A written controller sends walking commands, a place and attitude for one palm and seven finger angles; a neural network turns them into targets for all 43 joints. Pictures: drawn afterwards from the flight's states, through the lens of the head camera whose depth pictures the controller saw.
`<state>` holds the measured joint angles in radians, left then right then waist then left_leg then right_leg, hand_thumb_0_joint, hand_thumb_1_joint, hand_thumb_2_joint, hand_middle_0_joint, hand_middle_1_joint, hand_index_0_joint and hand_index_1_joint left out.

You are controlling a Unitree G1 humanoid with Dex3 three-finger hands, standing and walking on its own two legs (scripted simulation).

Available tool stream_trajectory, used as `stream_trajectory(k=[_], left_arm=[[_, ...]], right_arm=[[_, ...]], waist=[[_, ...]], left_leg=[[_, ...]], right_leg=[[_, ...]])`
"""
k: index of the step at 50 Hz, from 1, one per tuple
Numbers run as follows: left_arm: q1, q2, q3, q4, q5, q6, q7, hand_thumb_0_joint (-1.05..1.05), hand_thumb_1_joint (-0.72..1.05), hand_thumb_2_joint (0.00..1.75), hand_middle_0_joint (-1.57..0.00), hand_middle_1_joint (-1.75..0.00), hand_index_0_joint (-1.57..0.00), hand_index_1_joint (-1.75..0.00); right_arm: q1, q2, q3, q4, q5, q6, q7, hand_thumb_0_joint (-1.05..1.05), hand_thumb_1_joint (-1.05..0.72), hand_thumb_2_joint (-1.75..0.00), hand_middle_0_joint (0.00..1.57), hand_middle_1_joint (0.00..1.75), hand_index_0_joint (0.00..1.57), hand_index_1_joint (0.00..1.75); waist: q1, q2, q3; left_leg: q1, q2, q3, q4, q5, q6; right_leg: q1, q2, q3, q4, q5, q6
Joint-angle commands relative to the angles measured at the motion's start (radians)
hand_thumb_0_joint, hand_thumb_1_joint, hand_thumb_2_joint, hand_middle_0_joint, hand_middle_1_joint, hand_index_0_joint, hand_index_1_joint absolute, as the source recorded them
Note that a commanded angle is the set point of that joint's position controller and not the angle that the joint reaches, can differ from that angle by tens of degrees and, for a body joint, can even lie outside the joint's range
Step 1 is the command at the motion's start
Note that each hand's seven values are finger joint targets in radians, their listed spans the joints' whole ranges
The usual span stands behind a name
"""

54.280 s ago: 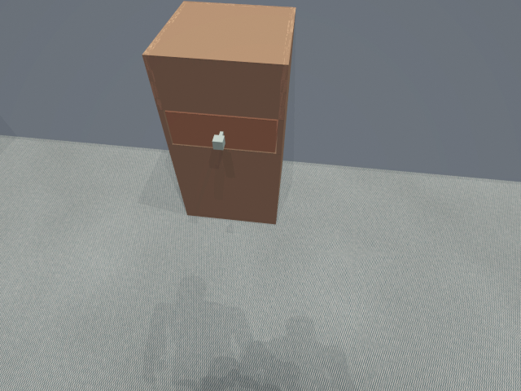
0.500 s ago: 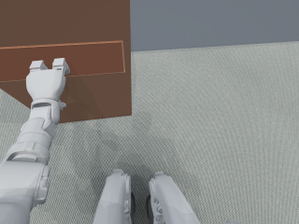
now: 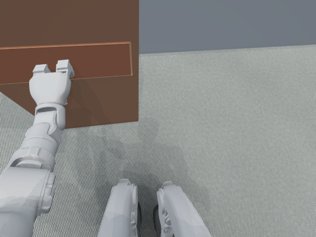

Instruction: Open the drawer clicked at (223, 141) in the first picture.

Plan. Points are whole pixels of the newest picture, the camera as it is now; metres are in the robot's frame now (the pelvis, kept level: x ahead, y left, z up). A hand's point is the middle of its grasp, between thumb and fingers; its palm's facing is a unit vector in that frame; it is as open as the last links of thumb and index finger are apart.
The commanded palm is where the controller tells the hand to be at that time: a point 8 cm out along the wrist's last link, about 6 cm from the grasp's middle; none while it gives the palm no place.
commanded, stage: pull the drawer open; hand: left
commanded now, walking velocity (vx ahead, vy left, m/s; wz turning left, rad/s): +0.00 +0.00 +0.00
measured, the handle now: (59, 76) +0.53 +0.26 -0.05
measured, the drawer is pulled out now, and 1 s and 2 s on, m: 0.00 0.09 0.19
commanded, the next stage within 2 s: none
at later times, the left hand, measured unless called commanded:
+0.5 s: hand (61, 110) +0.44 +0.25 -0.07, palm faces -0.03 -0.08 -1.00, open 7.1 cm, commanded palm +0.41 +0.24 -0.02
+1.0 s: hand (60, 128) +0.38 +0.24 -0.07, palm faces -0.03 -0.07 -1.00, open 7.1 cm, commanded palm +0.36 +0.23 -0.02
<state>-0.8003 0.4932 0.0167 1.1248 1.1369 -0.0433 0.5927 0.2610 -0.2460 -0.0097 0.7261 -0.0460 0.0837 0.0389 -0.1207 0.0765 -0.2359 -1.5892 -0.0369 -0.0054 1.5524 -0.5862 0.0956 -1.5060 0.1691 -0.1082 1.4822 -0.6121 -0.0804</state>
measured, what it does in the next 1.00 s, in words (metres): stands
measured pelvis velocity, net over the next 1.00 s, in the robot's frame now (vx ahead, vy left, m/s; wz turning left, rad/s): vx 0.02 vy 0.00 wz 0.02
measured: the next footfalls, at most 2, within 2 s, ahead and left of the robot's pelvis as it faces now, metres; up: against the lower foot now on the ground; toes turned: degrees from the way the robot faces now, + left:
none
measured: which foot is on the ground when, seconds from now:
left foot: down 0.00-1.00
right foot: down 0.00-1.00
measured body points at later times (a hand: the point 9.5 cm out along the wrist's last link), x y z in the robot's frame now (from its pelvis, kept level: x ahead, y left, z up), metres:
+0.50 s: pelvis +0.02 +0.00 +0.02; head +0.19 +0.02 +0.43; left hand +0.43 +0.25 -0.02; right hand +0.10 -0.26 -0.13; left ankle +0.04 +0.06 -0.55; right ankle +0.03 -0.08 -0.55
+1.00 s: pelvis +0.02 +0.00 +0.02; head +0.17 +0.02 +0.45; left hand +0.38 +0.24 -0.02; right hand +0.13 -0.25 -0.12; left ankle +0.04 +0.06 -0.55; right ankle +0.03 -0.08 -0.55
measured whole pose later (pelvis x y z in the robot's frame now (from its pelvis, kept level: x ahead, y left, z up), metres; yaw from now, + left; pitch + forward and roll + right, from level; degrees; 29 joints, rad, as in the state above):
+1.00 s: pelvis +0.02 +0.00 +0.02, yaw +1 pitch +32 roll -4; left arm -0.41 0.33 -0.01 0.85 1.15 -0.06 0.68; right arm 0.17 -0.24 -0.04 0.69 -0.04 0.15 0.04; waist -0.03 0.05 -0.25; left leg -1.43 -0.05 0.03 1.47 -0.60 0.10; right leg -1.36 0.16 -0.06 1.43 -0.63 -0.08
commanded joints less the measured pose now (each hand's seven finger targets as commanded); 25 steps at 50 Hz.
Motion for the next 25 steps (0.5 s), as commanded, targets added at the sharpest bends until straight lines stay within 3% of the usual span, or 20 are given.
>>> stream_trajectory(k=[1,5,7,9,10,14,18,20,22,23,25], left_arm=[[-0.329,0.197,0.038,-0.188,0.004,0.003,0.032,0.0,0.9,0.9,-0.4,-1.35,-0.4,-1.35],[-0.231,0.137,0.012,-0.21,-0.013,0.003,0.022,0.0,0.9,0.9,-0.4,-1.35,-0.4,-1.35],[-0.166,0.155,0.04,-0.231,-0.022,-0.005,0.018,0.0,0.9,0.9,-0.4,-1.35,-0.4,-1.35],[-0.134,0.167,0.049,-0.256,-0.019,-0.011,0.017,0.0,0.9,0.9,-0.4,-1.35,-0.4,-1.35],[-0.096,0.135,0.036,-0.253,-0.022,-0.012,0.016,0.0,0.9,0.9,-0.4,-1.35,-0.4,-1.35],[-0.035,0.162,0.068,-0.292,-0.01,-0.035,0.031,0.0,0.9,0.9,-0.4,-1.35,-0.4,-1.35],[0.03,0.138,0.072,-0.317,0.005,-0.048,0.06,0.0,0.9,0.9,-0.4,-1.35,-0.4,-1.35],[0.036,0.122,0.064,-0.318,0.016,-0.048,0.075,0.0,0.9,0.9,-0.4,-1.35,-0.4,-1.35],[0.057,0.107,0.063,-0.327,0.018,-0.047,0.089,0.0,0.9,0.9,-0.4,-1.35,-0.4,-1.35],[0.06,0.113,0.073,-0.322,0.017,-0.042,0.094,0.0,0.9,0.9,-0.4,-1.35,-0.4,-1.35],[0.079,0.11,0.073,-0.329,0.021,-0.034,0.1,0.0,0.9,0.9,-0.4,-1.35,-0.4,-1.35]], right_arm=[[0.178,-0.187,-0.066,-0.036,-0.004,-0.014,-0.015,0.0,-0.9,-0.9,0.2,0.3,0.2,0.3],[0.162,-0.181,-0.069,-0.047,0.0,-0.004,-0.011,0.0,-0.9,-0.9,0.2,0.3,0.2,0.3],[0.158,-0.179,-0.07,-0.053,0.001,-0.001,-0.01,0.0,-0.9,-0.9,0.2,0.3,0.2,0.3],[0.15,-0.177,-0.068,-0.055,0.002,0.005,-0.013,0.0,-0.9,-0.9,0.2,0.3,0.2,0.3],[0.148,-0.171,-0.07,-0.057,0.003,0.005,-0.012,0.0,-0.9,-0.9,0.2,0.3,0.2,0.3],[0.136,-0.166,-0.069,-0.058,0.002,0.007,-0.016,0.0,-0.9,-0.9,0.2,0.3,0.2,0.3],[0.122,-0.161,-0.074,-0.061,-0.002,0.009,-0.013,0.0,-0.9,-0.9,0.2,0.3,0.2,0.3],[0.109,-0.161,-0.077,-0.062,-0.005,0.012,-0.014,0.0,-0.9,-0.9,0.2,0.3,0.2,0.3],[0.103,-0.159,-0.08,-0.066,-0.005,0.013,-0.01,0.0,-0.9,-0.9,0.2,0.3,0.2,0.3],[0.1,-0.159,-0.082,-0.064,-0.006,0.016,-0.011,0.0,-0.9,-0.9,0.2,0.3,0.2,0.3],[0.091,-0.158,-0.083,-0.071,-0.007,0.017,-0.012,0.0,-0.9,-0.9,0.2,0.3,0.2,0.3]], waist=[[-0.006,0.14,-0.578],[0.011,0.114,-0.57],[0.036,0.116,-0.596],[0.041,0.093,-0.591],[0.04,0.064,-0.587],[0.061,0.049,-0.566],[0.073,0.04,-0.548],[0.066,0.032,-0.513],[0.074,0.042,-0.535],[0.069,0.011,-0.522],[0.076,0.009,-0.527]], left_leg=[[0.638,0.063,-0.157,-0.187,0.369,-0.069],[0.654,0.063,-0.147,-0.197,0.39,-0.064],[0.66,0.06,-0.138,-0.201,0.42,-0.064],[0.643,0.058,-0.125,-0.197,0.434,-0.059],[0.627,0.054,-0.116,-0.193,0.432,-0.053],[0.581,0.047,-0.093,-0.187,0.44,-0.048],[0.582,0.043,-0.089,-0.183,0.463,-0.05],[0.573,0.043,-0.09,-0.183,0.449,-0.05],[0.595,0.041,-0.094,-0.183,0.468,-0.052],[0.58,0.041,-0.089,-0.179,0.461,-0.05],[0.577,0.038,-0.088,-0.182,0.454,-0.05]], right_leg=[[0.14,-0.052,0.073,-0.165,0.257,0.027],[0.176,-0.052,0.081,-0.181,0.283,0.03],[0.217,-0.053,0.084,-0.176,0.319,0.029],[0.25,-0.052,0.098,-0.179,0.356,0.029],[0.275,-0.053,0.103,-0.186,0.375,0.033],[0.331,-0.057,0.124,-0.183,0.436,0.032],[0.34,-0.06,0.132,-0.179,0.471,0.03],[0.323,-0.06,0.135,-0.182,0.459,0.029],[0.322,-0.061,0.132,-0.175,0.465,0.029],[0.332,-0.062,0.135,-0.177,0.473,0.032],[0.344,-0.063,0.139,-0.177,0.477,0.031]])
